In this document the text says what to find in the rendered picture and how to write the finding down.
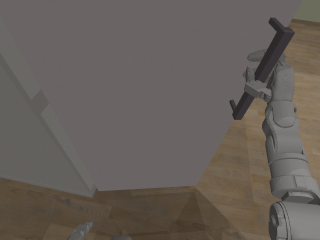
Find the left robot hand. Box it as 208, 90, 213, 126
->
67, 221, 93, 240

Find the right robot hand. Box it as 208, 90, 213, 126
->
243, 48, 295, 105

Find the robot right forearm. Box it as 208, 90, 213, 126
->
262, 100, 320, 206

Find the right robot upper arm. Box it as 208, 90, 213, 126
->
268, 201, 320, 240

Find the fridge door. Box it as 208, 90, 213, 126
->
0, 0, 303, 191

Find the handle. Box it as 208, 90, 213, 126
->
229, 17, 295, 120

